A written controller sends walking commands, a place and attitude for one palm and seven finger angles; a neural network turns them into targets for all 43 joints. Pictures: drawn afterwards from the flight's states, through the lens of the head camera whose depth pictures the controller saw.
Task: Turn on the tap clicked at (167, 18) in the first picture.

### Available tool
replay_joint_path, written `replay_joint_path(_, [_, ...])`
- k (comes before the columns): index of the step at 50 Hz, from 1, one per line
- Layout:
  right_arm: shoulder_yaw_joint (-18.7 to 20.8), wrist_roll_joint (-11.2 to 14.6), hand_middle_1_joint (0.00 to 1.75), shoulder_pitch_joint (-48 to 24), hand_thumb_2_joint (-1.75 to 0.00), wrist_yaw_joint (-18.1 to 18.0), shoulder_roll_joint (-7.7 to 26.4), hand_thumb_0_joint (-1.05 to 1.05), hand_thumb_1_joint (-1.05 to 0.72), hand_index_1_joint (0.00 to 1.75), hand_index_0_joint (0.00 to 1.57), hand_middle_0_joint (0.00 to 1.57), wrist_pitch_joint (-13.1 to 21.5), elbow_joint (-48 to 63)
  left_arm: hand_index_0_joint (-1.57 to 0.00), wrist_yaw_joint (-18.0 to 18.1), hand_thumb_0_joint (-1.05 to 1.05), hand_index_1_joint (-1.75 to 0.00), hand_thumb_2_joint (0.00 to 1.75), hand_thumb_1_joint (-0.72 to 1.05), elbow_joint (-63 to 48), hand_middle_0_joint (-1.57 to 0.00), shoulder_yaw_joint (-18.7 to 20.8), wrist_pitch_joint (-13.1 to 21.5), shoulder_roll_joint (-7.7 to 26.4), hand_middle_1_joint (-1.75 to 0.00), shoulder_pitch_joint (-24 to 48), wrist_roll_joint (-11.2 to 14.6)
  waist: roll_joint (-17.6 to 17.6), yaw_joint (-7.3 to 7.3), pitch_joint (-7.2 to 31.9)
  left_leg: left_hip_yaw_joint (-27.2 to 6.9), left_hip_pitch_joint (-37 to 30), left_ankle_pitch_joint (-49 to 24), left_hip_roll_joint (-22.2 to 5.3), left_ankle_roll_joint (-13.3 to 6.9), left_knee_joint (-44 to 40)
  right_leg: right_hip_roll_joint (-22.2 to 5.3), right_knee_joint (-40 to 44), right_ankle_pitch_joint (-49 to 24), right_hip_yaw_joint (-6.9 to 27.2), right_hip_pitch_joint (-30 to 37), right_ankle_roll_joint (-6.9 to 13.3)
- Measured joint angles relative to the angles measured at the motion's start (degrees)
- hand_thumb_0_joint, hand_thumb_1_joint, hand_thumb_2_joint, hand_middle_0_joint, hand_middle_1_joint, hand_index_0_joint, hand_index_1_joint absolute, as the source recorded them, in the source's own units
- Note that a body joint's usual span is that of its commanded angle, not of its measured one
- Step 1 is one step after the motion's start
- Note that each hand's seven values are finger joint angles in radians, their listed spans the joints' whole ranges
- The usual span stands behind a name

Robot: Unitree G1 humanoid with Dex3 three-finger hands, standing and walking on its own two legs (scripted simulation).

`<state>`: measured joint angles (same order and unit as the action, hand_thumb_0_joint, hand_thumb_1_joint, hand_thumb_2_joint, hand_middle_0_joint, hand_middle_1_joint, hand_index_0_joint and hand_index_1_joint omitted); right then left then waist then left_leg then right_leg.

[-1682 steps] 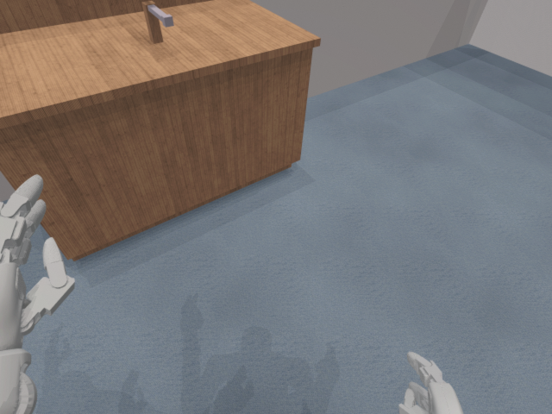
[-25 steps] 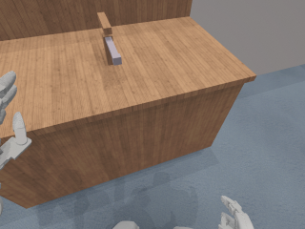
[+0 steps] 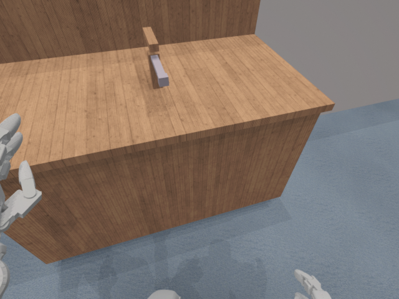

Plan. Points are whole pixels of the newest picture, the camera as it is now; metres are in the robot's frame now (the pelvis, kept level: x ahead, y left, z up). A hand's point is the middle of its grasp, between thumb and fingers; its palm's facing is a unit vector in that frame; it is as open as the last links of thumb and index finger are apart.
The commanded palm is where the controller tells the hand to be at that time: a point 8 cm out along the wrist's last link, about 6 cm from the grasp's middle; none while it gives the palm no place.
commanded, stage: come to a stop and stand still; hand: left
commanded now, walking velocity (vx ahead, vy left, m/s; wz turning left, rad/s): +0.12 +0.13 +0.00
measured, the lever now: (163, 80) +0.66 +0.15 +0.10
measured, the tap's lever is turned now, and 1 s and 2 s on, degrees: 0 0 0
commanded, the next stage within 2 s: look again from close up in 0.18 s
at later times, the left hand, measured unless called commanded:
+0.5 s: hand (43, 194) +0.23 +0.25 +0.17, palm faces +0.42 -0.82 -0.40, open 7.5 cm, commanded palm +0.17 +0.28 +0.20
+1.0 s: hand (60, 160) +0.29 +0.25 +0.17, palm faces +0.41 -0.83 -0.37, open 7.5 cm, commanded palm +0.23 +0.29 +0.20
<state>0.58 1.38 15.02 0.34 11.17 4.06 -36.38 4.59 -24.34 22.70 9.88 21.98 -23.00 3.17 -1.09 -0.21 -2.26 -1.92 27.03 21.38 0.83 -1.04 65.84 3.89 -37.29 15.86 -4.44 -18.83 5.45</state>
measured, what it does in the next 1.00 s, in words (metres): steps on the spot: left foot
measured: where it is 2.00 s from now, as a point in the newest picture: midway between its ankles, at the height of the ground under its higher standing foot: (242, 298)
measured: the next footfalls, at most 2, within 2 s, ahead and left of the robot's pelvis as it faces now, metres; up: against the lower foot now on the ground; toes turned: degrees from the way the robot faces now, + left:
left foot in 0.14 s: +0.09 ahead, +0.14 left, +0.00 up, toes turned +3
right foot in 1.40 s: +0.29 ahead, -0.20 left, +0.00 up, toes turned -6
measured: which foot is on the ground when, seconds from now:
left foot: up 0.00-0.12, down 0.14-1.00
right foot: down 0.00-1.00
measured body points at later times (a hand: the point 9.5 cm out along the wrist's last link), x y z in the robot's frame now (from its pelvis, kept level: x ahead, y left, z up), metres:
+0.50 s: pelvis +0.02 +0.00 +0.02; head +0.03 -0.01 +0.47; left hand +0.20 +0.29 +0.19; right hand +0.18 -0.22 -0.08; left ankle +0.04 +0.13 -0.71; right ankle +0.05 -0.08 -0.72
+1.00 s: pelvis +0.07 +0.00 +0.01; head +0.09 +0.01 +0.46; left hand +0.26 +0.30 +0.19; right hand +0.24 -0.21 -0.08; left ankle +0.05 +0.14 -0.71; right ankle +0.05 -0.07 -0.72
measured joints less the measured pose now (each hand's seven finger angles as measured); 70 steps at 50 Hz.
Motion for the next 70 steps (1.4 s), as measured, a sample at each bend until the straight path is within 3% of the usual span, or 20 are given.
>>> replay_joint_path(2, [-0.02, -0.24, 0.3, 0.25, -0.9, -0.33, 0.37, 0.02, -0.9, 0.3, 0.2, 0.21, 0.25, 0.32, -0.21, 0.46, 0.02, -0.3, 0.89, 0.89, -0.5, -0.21, -0.7, -0.48, -1.12, -0.3, -1.62, -0.1, 1.53, 0.15, 0.45, 1.67, -0.97, -0.84, -0.86, -0.37, -5.6, -0.58, 2.35, -1.64, 0.57, -0.13, -0.12])
replay_joint_path(7, [0.27, -1.3, 0.3, 1.34, -0.9, -2.26, 1.84, 0.02, -0.9, 0.3, 0.2, 0.21, 3.33, 2.02, -0.21, 2.03, 0.02, -0.3, 0.89, 0.88, -5.42, -0.21, -2.57, -0.38, -0.58, -0.3, -4.04, -0.57, 4.34, 0.35, 0.04, 3.42, -12.07, -1.86, -1.71, -1.65, -33.16, -2.28, 1.93, -1.45, 0.7, -1.47, -1.17])
replay_joint_path(11, [0.75, -1.18, 0.3, 0.03, -0.9, -3.13, 1.49, 0.02, -0.9, 0.3, 0.2, 0.2, 5.19, 1.85, -0.21, 3.21, 0.02, -0.3, 0.89, 0.88, -5.25, -0.21, -1.71, 0.7, 0.42, -0.3, -2.27, -1.01, 4.24, 0.79, -1.22, 4.26, -13.96, -5.5, -0.54, 1.0, -34.74, -2.47, -8.25, 7.48, 3.07, -3.29, -3.64])
replay_joint_path(14, [0.39, -0.46, 0.3, -0.08, -0.9, -2.4, 0.96, 0.02, -0.9, 0.3, 0.2, 0.2, 5.45, 2.37, -0.21, 3.27, 0.02, -0.3, 0.89, 0.88, -2.96, -0.21, -0.06, 1.1, 1.81, -0.3, -0.86, -1.28, 1.61, 0.05, -0.41, 2.99, -13.89, -5.47, -0.8, 1.55, -34.53, -2.7, -1.84, 5.48, 2.38, -0.41, -4.4])
replay_joint_path(16, [-0.09, -0.16, 0.3, -0.58, -0.9, -1.82, 0.71, 0.01, -0.9, 0.3, 0.2, 0.2, 4.82, 2.51, -0.21, 3.24, 0.02, -0.3, 0.89, 0.88, -1.3, -0.21, 1.14, 1.43, 2.59, -0.3, -0.37, -1.3, -0.05, 0.17, -0.24, 2.54, -12.59, -3.52, -1.54, 1.21, -31.13, -2.2, 3.61, -1.5, 1.79, 1.61, -3.24])
replay_joint_path(18, [-0.17, -0.02, 0.3, -1.54, -0.9, -1.45, 0.48, 0.01, -0.9, 0.3, 0.2, 0.2, 3.72, 1.45, -0.21, 2.84, 0.02, -0.3, 0.89, 0.88, 0.49, -0.21, 0.9, 1.18, 1.81, -0.3, 0.08, -1.01, -1.46, 0.03, -0.29, 1.36, -10.05, -0.74, -1.64, 0.55, -24.85, -1.37, 3.84, -2.16, 0.94, 1.95, -1.56])
replay_joint_path(21, [-0.5, 0.09, 0.3, -1.86, -0.9, -0.91, 0.2, 0.01, -0.9, 0.3, 0.2, 0.2, 2.48, 0.44, -0.21, 2.38, 0.02, -0.3, 0.89, 0.89, 2.1, -0.21, -0.73, 0.08, -0.86, -0.3, -0.52, -0.59, -0.76, 0.85, 0.19, 1.82, -7.13, 0.01, -0.83, 0.29, -19.89, -1.53, 6.75, -2.66, 1.6, 2.9, -1.07])
replay_joint_path(26, [-1.47, -1.02, 0.3, -1.12, -0.9, -1.58, 0.93, 0.02, -0.9, 0.3, 0.2, 0.21, 2.91, 1.76, -0.2, 2.72, 0.02, -0.3, 0.89, 0.89, -0.2, -0.21, -4.02, -1.28, -3.38, -0.3, -3.23, -0.66, 0.77, 1.01, -0.76, 2.52, -11.71, -6.05, -2.07, -0.73, -35.76, -1.6, 8.36, -3.23, 2.0, 3.74, -1.71])
replay_joint_path(27, [-1.22, -1.14, 0.3, -1.16, -0.9, -1.84, 1.2, 0.02, -0.9, 0.3, 0.2, 0.21, 3.17, 1.83, -0.21, 2.84, 0.02, -0.3, 0.89, 0.89, -1.1, -0.21, -4.61, -1.25, -3.35, -0.3, -3.08, -0.7, 0.55, 1.02, -1.26, 2.21, -12.44, -9.02, -2.54, 0.14, -37.43, -1.33, 7.68, -2.71, 1.66, 3.78, -1.88])
replay_joint_path(31, [-0.77, -0.78, 0.3, -2.03, -0.9, -2.4, 0.94, 0.02, -0.9, 0.3, 0.2, 0.21, 3.15, 1.27, -0.21, 3.36, 0.02, -0.3, 0.89, 0.88, -3.44, -0.21, -4.47, -0.73, -1.87, -0.3, -1.88, -0.71, 1.91, 1.85, -2.2, 3.03, -13.63, -8.43, -2.35, 2.02, -37.28, -1.63, 8.17, -2.34, 2.49, 5.1, -2.47])
replay_joint_path(41, [-0.98, -0.17, 0.3, -3.04, -0.9, -2.23, 0.05, 0.01, -0.9, 0.3, 0.2, 0.2, 1.91, 3.02, -0.21, 3.4, 0.02, -0.3, 0.89, 0.89, -0.97, -0.21, -0.7, -0.86, 0.63, -0.3, -1.5, 0.06, 1.38, 0.57, 0.76, 4.22, -14.28, -5.93, -1.71, 1.05, -36.89, -2.24, 7.38, -0.38, 3.7, 5.24, -3.33])
replay_joint_path(48, [-2.06, -0.34, 0.3, -1.63, -0.9, -2.27, -1.32, 0.01, -0.9, 0.3, 0.2, 0.21, 0.69, 3.02, -0.2, 3.12, 0.02, -0.3, 0.89, 0.89, -0.44, -0.21, -3.43, -3.03, -1.55, -0.3, -1.44, -0.41, 0.14, 0.74, 1.4, 2.32, -13.48, -1.55, -3.66, 2.04, -31.88, -0.32, 6.08, 2.65, 1.9, 6.56, -2.04])
replay_joint_path(54, [-1.76, 0.09, 0.3, -2.08, -0.9, -1.48, -1.14, 0.02, -0.9, 0.3, 0.2, 0.21, -0.24, 1.91, -0.21, 3.65, 0.02, -0.3, 0.89, 0.89, -5.97, -0.21, -3.82, -2.19, -0.8, -0.3, -0.62, 0.34, 2.78, 1.99, -1.05, 3.22, -6.75, 4.73, -3.7, 0.46, -17.0, -0.01, 3.31, 5.84, 1.52, 7.45, -0.22])
replay_joint_path(57, [-1.87, -0.58, 0.3, -2.72, -0.9, -1.4, 0.08, 0.02, -0.9, 0.3, 0.2, 0.21, -0.66, 3.45, -0.21, 4.1, 0.02, -0.3, 0.89, 0.88, -9.15, -0.21, -1.26, -1.58, 0.29, -0.3, -1.36, 0.93, 3.86, 2.26, -2.0, 4.37, -8.99, -2.66, -3.69, -0.41, -27.47, -0.57, -5.79, 8.98, 2.52, 4.19, -0.7])
replay_joint_path(60, [-1.28, -1.1, 0.3, -5.33, -0.9, -1.73, -1.41, 0.02, -0.9, 0.3, 0.2, 0.21, -0.51, 2.4, -0.2, 3.68, 0.02, -0.3, 0.89, 0.89, -7.26, -0.21, 1.24, -0.52, 2.65, -0.3, 0.43, 1.1, 5.12, 1.62, -4.77, 5.92, -11.61, -1.06, -3.63, 2.34, -25.84, 0.11, -26.49, 9.69, 5.23, -3.54, -2.21])
replay_joint_path(62, [-1.5, -1.24, 0.3, -5.07, -0.9, -1.21, -2.44, 0.02, -0.9, 0.3, 0.2, 0.2, -0.6, 2.3, -0.2, 2.64, 0.02, -0.3, 0.89, 0.89, -5.4, -0.21, 1.46, -1.1, 3.57, -0.3, 1.53, 0.53, 4.98, 0.59, -4.46, 5.26, -13.13, -1.11, -4.12, 3.1, -28.03, -0.37, -32.86, 8.26, 4.7, -8.89, -3.21])
replay_joint_path(64, [-1.74, -1.11, 0.3, -4.13, -0.9, -0.74, -2.86, 0.01, -0.9, 0.3, 0.2, 0.2, -0.33, 2.64, -0.2, 1.81, 0.02, -0.3, 0.89, 0.89, -4.9, -0.21, 1.17, -1.6, 3.52, -0.3, 1.93, -0.14, 3.9, 0.1, -4.38, 4.16, -14.47, -2.16, -5.43, 3.57, -30.86, -2.19, -30.26, 5.42, 3.42, -12.32, -3.63])
replay_joint_path(66, [-1.88, -1.01, 0.3, -2.87, -0.9, -0.39, -2.78, 0.01, -0.9, 0.3, 0.2, 0.21, 0.12, 3.35, -0.2, 1.48, 0.02, -0.3, 0.89, 0.89, -5.72, -0.21, 1.03, -1.27, 3.08, -0.3, 0.49, -0.43, 2.25, 0.15, -4.43, 3.44, -15.58, -2.63, -7.31, 4.22, -32.89, -4.46, -19.88, 1.8, 1.89, -12.51, -3.65])
replay_joint_path(68, [-1.78, -0.92, 0.3, -1.12, -0.9, -0.22, -2.4, 0.01, -0.9, 0.3, 0.2, 0.21, 0.55, 4.55, -0.2, 1.49, 0.02, -0.3, 0.89, 0.89, -7.02, -0.21, 1.1, -0.6, 3.32, -0.3, -2.23, -0.57, 0.31, 0.5, -4.41, 2.72, -15.79, -1.11, -9.49, 4.41, -31.8, -5.7, -8.09, -1.13, 0.55, -9.55, -3.79])
replay_joint_path(70, [-1.86, -0.73, 0.3, 0.66, -0.9, -0.25, -2.15, 0.01, -0.9, 0.3, 0.2, 0.21, 0.91, 5.47, -0.2, 1.87, 0.02, -0.3, 0.89, 0.89, -8.71, -0.21, 1.95, -0.25, 5.22, -0.3, -4.9, -0.65, -0.04, 0.77, -3.69, 2.0, -13.55, 2.99, -10.84, 2.75, -25.24, -6.38, 0.95, -1.35, 0.49, -5.17, -3.52])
